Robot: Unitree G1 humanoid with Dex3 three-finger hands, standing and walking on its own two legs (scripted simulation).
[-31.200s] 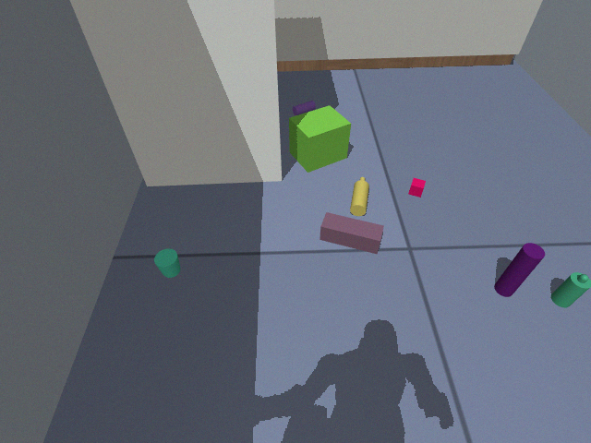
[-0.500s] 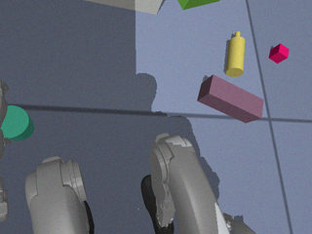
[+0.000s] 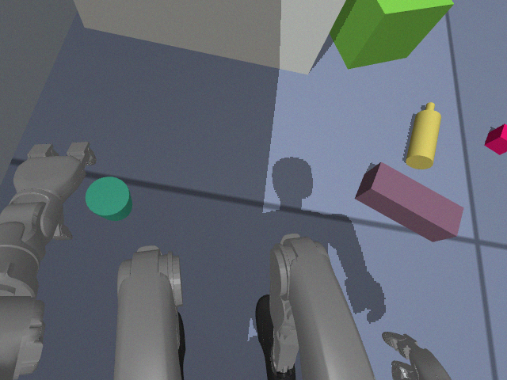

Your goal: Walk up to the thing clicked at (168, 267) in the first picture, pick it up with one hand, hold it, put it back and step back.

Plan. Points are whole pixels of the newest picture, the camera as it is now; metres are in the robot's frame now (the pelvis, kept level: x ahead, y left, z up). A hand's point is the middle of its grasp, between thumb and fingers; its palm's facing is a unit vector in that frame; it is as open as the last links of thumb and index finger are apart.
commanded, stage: withdraw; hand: left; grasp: from above
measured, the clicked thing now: (112, 201) +0.47 +0.26 -0.34
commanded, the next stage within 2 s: home in 0.14 s
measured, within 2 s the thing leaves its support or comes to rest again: neither
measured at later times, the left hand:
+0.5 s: hand (84, 163) +0.50 +0.27 -0.18, palm faces -0.29 -0.13 -0.95, open 13.0 cm
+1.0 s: hand (36, 199) +0.38 +0.26 -0.01, palm faces -0.30 -0.59 -0.75, open 10.7 cm
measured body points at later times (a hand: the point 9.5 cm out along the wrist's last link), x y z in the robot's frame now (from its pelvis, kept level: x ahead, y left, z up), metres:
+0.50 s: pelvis +0.01 +0.01 -0.04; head +0.25 +0.05 +0.34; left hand +0.51 +0.28 -0.13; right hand +0.03 -0.25 -0.16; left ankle +0.09 +0.12 -0.35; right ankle +0.11 -0.11 -0.35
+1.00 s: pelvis +0.01 +0.00 +0.11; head +0.17 +0.06 +0.53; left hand +0.39 +0.29 +0.03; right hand +0.22 -0.26 +0.02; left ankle +0.09 +0.12 -0.35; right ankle +0.11 -0.12 -0.35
